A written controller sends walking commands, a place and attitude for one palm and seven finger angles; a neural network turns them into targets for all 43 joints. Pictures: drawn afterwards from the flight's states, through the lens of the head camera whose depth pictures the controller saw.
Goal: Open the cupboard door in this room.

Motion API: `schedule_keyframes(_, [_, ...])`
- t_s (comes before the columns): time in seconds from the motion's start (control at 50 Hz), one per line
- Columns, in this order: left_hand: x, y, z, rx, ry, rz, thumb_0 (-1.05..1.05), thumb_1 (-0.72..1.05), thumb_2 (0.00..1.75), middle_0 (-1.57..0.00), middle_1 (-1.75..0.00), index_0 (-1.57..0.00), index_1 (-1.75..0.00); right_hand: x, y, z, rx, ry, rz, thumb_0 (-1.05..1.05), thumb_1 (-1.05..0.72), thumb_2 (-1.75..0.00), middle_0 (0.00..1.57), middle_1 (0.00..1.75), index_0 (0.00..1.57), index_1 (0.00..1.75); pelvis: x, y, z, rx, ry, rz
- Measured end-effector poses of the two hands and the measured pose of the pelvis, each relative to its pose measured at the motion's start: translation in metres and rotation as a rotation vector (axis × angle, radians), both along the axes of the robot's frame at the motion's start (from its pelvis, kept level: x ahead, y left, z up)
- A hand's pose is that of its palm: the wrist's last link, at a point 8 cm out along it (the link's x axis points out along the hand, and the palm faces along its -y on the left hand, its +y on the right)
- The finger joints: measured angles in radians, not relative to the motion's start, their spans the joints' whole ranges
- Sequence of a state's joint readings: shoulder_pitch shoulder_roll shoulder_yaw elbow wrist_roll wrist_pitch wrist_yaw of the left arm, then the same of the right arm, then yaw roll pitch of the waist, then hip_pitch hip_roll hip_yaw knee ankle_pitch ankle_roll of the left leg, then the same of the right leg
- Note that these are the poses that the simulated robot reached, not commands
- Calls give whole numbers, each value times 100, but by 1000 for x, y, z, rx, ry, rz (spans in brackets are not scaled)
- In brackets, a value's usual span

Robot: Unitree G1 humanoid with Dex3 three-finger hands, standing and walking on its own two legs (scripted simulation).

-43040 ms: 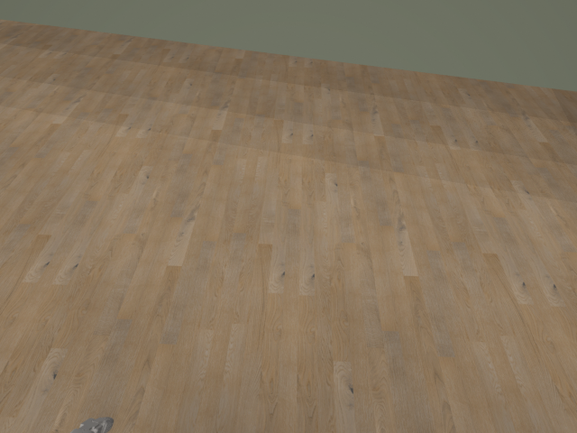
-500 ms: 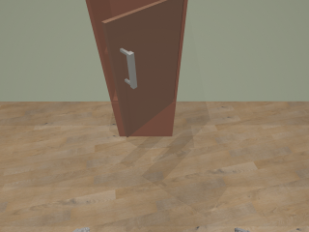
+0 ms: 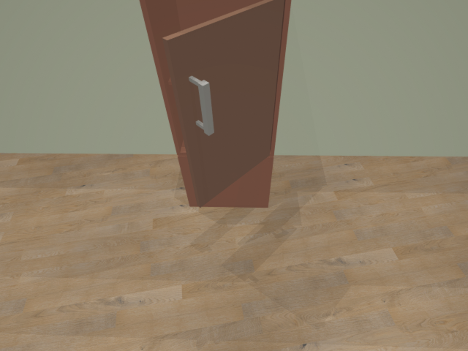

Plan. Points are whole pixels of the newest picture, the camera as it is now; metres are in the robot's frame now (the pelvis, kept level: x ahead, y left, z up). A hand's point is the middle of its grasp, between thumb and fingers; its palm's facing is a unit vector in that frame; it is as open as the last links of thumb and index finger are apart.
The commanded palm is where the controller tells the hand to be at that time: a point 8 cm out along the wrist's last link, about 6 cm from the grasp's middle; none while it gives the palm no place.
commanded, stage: let the arm hang, fingers relaxed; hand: left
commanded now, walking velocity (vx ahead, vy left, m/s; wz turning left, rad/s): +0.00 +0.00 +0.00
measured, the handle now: (201, 106) +0.65 +0.12 +0.06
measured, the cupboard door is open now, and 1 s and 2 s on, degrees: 46 46 46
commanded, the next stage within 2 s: look to check the result in 0.34 s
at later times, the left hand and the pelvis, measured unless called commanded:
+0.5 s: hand out of the picture +0.06 +0.21 -0.16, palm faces +0.00 -0.96 -0.27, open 7.4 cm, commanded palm none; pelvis +0.01 +0.00 +0.00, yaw +0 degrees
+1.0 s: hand out of the picture +0.10 +0.23 -0.15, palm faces -0.01 -0.95 -0.32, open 7.4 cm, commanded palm none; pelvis +0.03 -0.01 +0.01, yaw +0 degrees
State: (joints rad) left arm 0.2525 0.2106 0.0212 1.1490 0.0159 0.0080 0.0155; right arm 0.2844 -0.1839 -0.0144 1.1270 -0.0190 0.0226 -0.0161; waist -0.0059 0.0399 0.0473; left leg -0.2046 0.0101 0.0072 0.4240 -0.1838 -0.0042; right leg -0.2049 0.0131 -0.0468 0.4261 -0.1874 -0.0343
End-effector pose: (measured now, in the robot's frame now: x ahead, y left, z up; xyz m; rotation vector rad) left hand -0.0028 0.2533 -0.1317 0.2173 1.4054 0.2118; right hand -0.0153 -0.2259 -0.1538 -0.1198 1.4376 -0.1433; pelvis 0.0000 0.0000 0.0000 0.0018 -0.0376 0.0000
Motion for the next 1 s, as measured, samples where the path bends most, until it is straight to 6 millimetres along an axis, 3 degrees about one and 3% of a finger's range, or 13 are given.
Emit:
schedule_keyframes(0.14, [35, -8, -1, -21, -90, -29, 1, 90, 89, -20, -30, -20, -30, 12, -5, 3, -15, -43, -2, 0, -91, -90, 20, 30, 20, 30, 2, -1, 0, 2, 0, -1])
schedule_keyframes(0.26, [54, -11, -1, -34, -127, -44, 1, 90, 89, -20, -30, -20, -30, 22, -12, 7, -37, -61, 2, 0, -91, -90, 20, 30, 20, 30, 5, -1, 1, 2, 0, 0])
schedule_keyframes(0.66, [58, 13, 8, 27, -78, -37, 1, 90, 89, -20, -30, -20, -30, 68, -37, 15, -84, -95, 45, 0, -91, -90, 20, 30, 20, 30, 20, -3, 5, 1, 7, 4])
schedule_keyframes(1.0, [94, 18, 15, 47, -134, -68, 1, 90, 89, -20, -30, -20, -30, 106, -55, 24, -116, -155, 67, 0, -91, -90, 20, 30, 20, 30, 33, -7, 6, 2, 13, 1])
